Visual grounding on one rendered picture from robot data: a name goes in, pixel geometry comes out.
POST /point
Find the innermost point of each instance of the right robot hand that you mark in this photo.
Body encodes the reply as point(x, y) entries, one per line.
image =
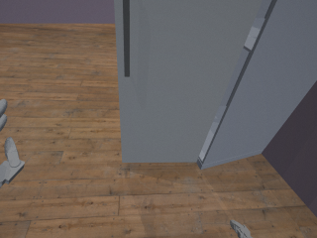
point(241, 230)

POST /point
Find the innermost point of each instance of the fridge door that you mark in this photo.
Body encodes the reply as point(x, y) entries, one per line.
point(182, 56)

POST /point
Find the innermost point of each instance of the left robot hand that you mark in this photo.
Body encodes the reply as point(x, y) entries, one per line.
point(10, 168)

